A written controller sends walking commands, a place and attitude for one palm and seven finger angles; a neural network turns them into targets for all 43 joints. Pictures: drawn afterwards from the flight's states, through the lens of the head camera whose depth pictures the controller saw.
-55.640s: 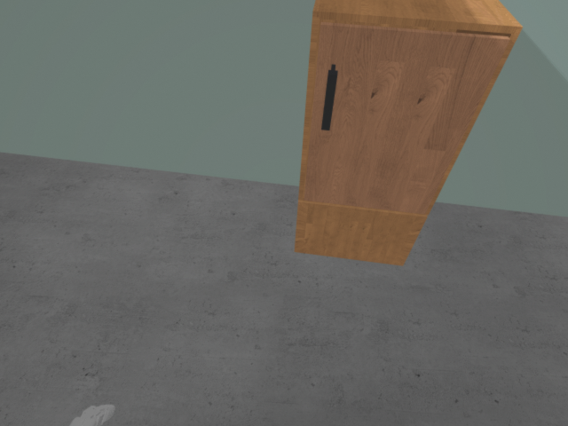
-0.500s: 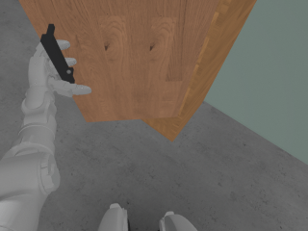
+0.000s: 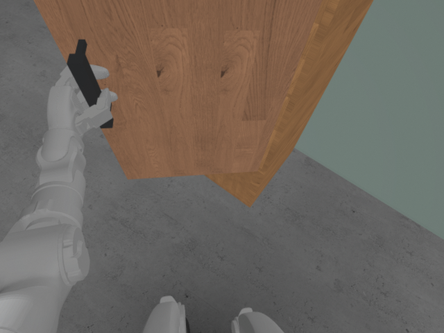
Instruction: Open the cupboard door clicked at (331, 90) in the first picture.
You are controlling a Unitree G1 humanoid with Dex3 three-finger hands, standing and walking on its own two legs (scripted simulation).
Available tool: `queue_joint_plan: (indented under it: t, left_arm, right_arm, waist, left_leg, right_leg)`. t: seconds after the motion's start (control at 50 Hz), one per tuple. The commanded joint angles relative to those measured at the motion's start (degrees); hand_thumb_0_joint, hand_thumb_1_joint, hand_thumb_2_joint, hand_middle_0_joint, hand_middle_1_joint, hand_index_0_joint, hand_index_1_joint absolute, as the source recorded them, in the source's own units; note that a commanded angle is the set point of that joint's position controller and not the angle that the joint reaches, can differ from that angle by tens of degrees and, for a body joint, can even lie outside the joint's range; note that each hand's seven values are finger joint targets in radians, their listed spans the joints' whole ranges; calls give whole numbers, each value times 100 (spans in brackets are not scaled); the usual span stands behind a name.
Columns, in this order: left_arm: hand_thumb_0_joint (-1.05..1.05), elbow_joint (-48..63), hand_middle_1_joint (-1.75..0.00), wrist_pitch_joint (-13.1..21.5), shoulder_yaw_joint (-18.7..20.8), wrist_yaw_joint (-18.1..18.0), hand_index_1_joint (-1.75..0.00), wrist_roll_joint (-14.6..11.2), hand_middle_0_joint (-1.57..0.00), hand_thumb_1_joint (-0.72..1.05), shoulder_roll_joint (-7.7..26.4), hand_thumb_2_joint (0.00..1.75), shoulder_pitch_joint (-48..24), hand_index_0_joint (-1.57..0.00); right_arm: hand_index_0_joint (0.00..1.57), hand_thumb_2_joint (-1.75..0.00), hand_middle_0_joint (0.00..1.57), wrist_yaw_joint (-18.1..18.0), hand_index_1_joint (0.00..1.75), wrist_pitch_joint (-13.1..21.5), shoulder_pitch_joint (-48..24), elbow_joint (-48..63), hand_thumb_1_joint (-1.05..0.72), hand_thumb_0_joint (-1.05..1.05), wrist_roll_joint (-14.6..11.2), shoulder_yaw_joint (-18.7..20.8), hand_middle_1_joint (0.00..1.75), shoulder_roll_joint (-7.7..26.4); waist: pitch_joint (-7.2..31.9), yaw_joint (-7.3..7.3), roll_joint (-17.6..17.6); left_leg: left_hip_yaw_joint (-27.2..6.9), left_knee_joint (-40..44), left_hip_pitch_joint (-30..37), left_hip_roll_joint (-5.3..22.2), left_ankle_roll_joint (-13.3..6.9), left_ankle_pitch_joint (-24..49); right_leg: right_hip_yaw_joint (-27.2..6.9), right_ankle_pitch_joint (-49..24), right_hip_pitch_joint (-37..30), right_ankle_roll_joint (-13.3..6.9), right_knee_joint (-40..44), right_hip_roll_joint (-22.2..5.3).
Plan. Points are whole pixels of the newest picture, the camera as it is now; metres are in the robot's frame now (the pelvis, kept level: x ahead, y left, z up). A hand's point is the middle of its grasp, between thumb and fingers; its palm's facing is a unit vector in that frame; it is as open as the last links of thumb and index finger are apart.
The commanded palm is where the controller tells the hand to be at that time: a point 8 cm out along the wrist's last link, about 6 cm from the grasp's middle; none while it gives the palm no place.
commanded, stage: close the thumb around the handle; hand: left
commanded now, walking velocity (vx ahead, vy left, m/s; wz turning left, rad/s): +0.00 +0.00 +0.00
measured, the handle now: (95, 87) +0.55 +0.20 +0.08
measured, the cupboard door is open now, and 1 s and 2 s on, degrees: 43 76 79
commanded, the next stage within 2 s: pull the door open along its arc in 0.06 s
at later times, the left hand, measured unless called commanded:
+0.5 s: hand (105, 124) +0.46 +0.17 +0.08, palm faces +0.05 -1.00 +0.00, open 5.9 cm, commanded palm +0.40 +0.22 +0.08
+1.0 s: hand (158, 211) +0.30 +0.08 +0.09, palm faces +0.37 -0.93 +0.05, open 6.4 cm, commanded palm +0.24 +0.15 +0.08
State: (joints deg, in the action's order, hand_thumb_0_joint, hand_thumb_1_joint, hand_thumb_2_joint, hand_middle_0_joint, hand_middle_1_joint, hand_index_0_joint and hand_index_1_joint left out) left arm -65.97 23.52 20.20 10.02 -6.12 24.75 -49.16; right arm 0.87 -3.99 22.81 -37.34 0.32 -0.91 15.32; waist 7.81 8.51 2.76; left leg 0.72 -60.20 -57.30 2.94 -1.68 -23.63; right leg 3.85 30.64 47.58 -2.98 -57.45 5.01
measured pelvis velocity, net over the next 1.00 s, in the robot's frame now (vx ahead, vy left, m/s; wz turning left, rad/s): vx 0.01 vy -0.03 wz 0.03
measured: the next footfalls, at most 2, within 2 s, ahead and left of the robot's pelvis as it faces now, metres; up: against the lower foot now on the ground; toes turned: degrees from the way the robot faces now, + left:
none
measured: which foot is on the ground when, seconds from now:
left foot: down 0.00-1.00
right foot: down 0.00-1.00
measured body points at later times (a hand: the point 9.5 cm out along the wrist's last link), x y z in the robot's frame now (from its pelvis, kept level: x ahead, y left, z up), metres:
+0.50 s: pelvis +0.00 +0.01 +0.01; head +0.09 +0.01 +0.45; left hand +0.45 +0.23 +0.09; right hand +0.01 -0.25 -0.11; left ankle +0.04 +0.10 -0.66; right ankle -0.04 -0.09 -0.66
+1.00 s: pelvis +0.01 -0.03 +0.02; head +0.03 -0.04 +0.47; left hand +0.27 +0.13 +0.09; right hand +0.21 -0.22 -0.06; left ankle +0.04 +0.10 -0.66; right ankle -0.04 -0.09 -0.66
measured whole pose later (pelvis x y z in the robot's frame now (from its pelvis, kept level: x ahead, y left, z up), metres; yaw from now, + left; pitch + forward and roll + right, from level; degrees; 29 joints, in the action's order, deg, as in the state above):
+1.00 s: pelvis +0.01 -0.03 +0.02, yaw +2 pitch +10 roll +0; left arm -6.7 14.1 -7.2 -25.2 0.1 -4.0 6.9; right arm 2.1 -5.5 9.0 -27.9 2.5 -1.9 10.2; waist 9.1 0.2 1.5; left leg 1.5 -53.3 -40.4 1.4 0.3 -22.7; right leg 3.0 31.5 32.2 -4.6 -53.8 3.7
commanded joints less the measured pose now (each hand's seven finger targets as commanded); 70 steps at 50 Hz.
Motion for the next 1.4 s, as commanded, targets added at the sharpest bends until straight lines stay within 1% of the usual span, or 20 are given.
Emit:
queue_joint_plan:
  t: [0.0,0.08,0.14,0.16,0.3,0.4,0.46,0.58,0.6,0.62,0.66,0.72,0.74,0.9,0.94,1.08,1.18,1.22,1.3,1.38]
  left_arm:
    - [0,1098,-135,397,307,-135,-135,-83,-40,90,1515,90,-2631,-40]
    - [0,988,-135,394,138,-176,-135,-5,-40,90,1330,90,-2656,-40]
    - [0,1007,-135,429,251,-197,-135,-4,-40,90,1496,90,-2774,-40]
    - [0,1057,-135,437,62,-189,-135,-1,-40,90,1245,90,-2765,-40]
    - [0,1527,-135,473,109,-153,-135,-106,-40,90,1116,90,-1863,-40]
    - [0,2136,-135,371,-67,-109,-135,-294,-40,90,720,90,-692,-40]
    - [0,2822,-135,338,-201,-127,-135,-416,-40,90,430,90,200,-40]
    - [0,4476,-135,211,-756,-229,-135,-613,-40,90,-320,90,2624,-40]
    - [0,4899,-135,149,-477,-677,-135,-875,-40,90,-610,90,2754,-40]
    - [0,5116,-135,48,-407,-1132,-135,-876,-40,90,-738,90,3181,-40]
    - [0,5577,-135,-49,-549,-1759,-135,-724,-40,90,-1013,90,3793,-40]
    - [0,6223,-135,-114,-727,-2408,-135,-335,-40,90,-1220,90,4737,-40]
    - [0,6331,-135,-114,-690,-2626,-135,-196,-40,90,-1126,90,4848,-40]
    - [0,7130,-135,-535,-1715,-3871,-135,545,-40,90,-2160,90,5259,-40]
    - [0,7072,-135,-715,-1846,-4090,-135,684,-40,90,-2326,90,5353,-40]
    - [0,7436,-135,-989,-2684,-3995,-135,963,-40,90,-2870,90,5579,-40]
    - [0,7541,-135,-888,-3337,-3897,-135,1048,-40,90,-3379,90,5581,-40]
    - [0,7512,-135,-773,-3138,-3967,-135,1089,-40,90,-3076,90,4774,-40]
    - [0,7232,-132,-609,-2861,-3929,-132,958,-38,62,-2890,78,4802,-38]
    - [0,7250,-129,-556,-2989,-3836,-129,864,-36,34,-3029,66,4763,-36]
  right_arm:
    - [20,-90,20,-59,30,94,876,245,-90,0,-5,370,30,1020]
    - [20,-90,20,-56,30,106,831,274,-90,0,3,343,30,980]
    - [20,-90,20,-62,30,114,880,276,-90,0,24,339,30,1019]
    - [20,-90,20,-53,30,122,832,291,-90,0,6,341,30,977]
    - [20,-90,20,-10,30,80,728,476,-90,0,-5,385,30,976]
    - [20,-90,20,29,30,22,550,698,-90,0,-88,403,30,916]
    - [20,-90,20,65,30,47,357,862,-90,0,-134,417,30,868]
    - [20,-90,20,158,30,158,-103,1262,-90,0,-202,424,30,736]
    - [20,-90,20,165,30,208,-270,1312,-90,0,-183,410,30,603]
    - [20,-90,20,173,30,252,-397,1348,-90,0,-152,397,30,565]
    - [20,-90,20,209,30,311,-577,1409,-90,0,-114,356,30,509]
    - [20,-90,20,258,30,290,-801,1514,-90,0,-5,348,30,438]
    - [20,-90,20,231,30,268,-853,1522,-90,0,44,340,30,444]
    - [20,-90,20,121,30,54,-1424,1607,-90,0,181,206,30,118]
    - [20,-90,20,65,30,30,-1482,1590,-90,0,224,166,30,64]
    - [20,-90,20,-50,30,37,-1567,1617,-90,0,277,154,30,1]
    - [20,-90,20,-28,30,227,-1601,1580,-90,0,281,183,30,13]
    - [20,-90,20,-60,30,257,-1585,1424,-90,0,292,196,30,45]
    - [20,-90,20,-112,30,324,-1646,1311,-90,0,291,245,30,40]
    - [20,-90,20,-104,30,345,-1582,1290,-90,0,240,287,30,63]
  waist:
    - [2406,116,328]
    - [2379,123,437]
    - [2398,133,492]
    - [2461,158,445]
    - [2761,-132,475]
    - [2556,-326,114]
    - [2527,-486,159]
    - [2056,-778,24]
    - [2040,-1040,-112]
    - [1872,-1119,-195]
    - [1558,-1121,-291]
    - [1488,-1172,-488]
    - [1404,-1168,-644]
    - [1127,-1066,-401]
    - [968,-990,-618]
    - [947,-787,-793]
    - [901,-658,-886]
    - [859,-563,-883]
    - [1025,-695,-1056]
    - [1246,-737,-968]
  left_leg:
    - [-471,381,2786,-131,-74,1942]
    - [-481,397,2807,-146,-58,1843]
    - [-504,399,2822,-138,-64,1862]
    - [-492,394,2870,-135,-61,1858]
    - [-429,499,3122,-148,-25,2091]
    - [-306,674,3026,-201,-49,2191]
    - [-234,781,3189,-225,-51,2285]
    - [-127,1005,3313,-245,-49,2511]
    - [-56,1072,3219,-253,-25,2461]
    - [-22,1124,3115,-266,-5,2376]
    - [-44,1167,2986,-278,21,2310]
    - [-14,1151,2891,-301,32,2184]
    - [-36,1133,2791,-315,19,2068]
    - [-63,1060,2754,-354,88,1503]
    - [-111,1030,2700,-363,95,1389]
    - [-172,1000,2645,-391,121,1410]
    - [-268,891,2558,-392,104,1260]
    - [-312,802,2364,-393,108,1086]
    - [-332,726,2074,-428,125,874]
    - [-319,765,2184,-437,106,998]
  right_leg:
    - [-332,-2284,-7,217,791,-19]
    - [-316,-2134,78,205,789,-24]
    - [-312,-2089,103,186,762,-23]
    - [-312,-2101,138,208,777,-24]
    - [-256,-2313,-180,173,779,-8]
    - [-248,-2732,-682,189,886,6]
    - [-245,-2914,-864,190,949,-6]
    - [-204,-3298,-1281,203,1027,-44]
    - [-150,-3231,-1424,222,1083,-53]
    - [-135,-3165,-1508,229,1096,-51]
    - [-99,-3129,-1556,226,1065,-85]
    - [-143,-3177,-1696,240,1012,-152]
    - [-181,-3147,-1778,240,1026,-172]
    - [-467,-2882,-1771,276,1268,-384]
    - [-546,-2871,-1789,312,1410,-422]
    - [-878,-4209,-2141,502,1522,-732]
    - [-986,-4240,-2049,567,1545,-859]
    - [-1088,-3971,-1858,576,1525,-927]
    - [-1370,-3654,-2011,623,1637,-1044]
    - [-1382,-3897,-2187,654,1605,-1062]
